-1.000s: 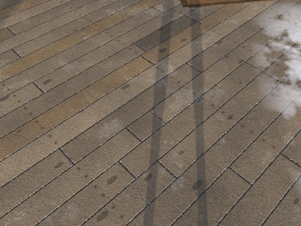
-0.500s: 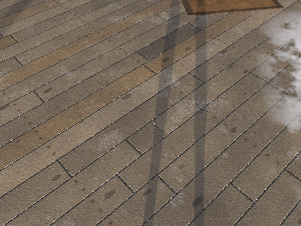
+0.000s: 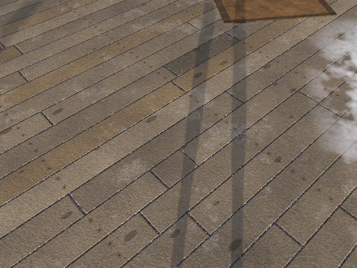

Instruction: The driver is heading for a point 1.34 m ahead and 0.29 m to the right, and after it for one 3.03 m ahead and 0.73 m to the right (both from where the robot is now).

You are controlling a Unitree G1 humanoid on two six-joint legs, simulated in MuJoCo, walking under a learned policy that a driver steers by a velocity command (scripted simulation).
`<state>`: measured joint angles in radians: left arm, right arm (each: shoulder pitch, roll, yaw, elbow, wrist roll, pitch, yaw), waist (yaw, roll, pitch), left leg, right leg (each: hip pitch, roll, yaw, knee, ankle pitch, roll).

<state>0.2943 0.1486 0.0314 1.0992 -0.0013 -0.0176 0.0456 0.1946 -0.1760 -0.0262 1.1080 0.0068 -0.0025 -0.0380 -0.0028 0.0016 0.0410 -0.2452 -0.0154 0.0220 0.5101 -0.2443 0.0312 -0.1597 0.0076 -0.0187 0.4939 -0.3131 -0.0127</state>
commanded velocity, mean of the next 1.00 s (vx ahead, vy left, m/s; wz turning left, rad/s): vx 0.40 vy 0.00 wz -0.05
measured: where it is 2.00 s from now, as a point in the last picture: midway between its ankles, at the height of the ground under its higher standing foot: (227, 163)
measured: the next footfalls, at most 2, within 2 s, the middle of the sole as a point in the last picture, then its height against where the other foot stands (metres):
left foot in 0.70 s outside the picture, level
right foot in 1.26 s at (229, 214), level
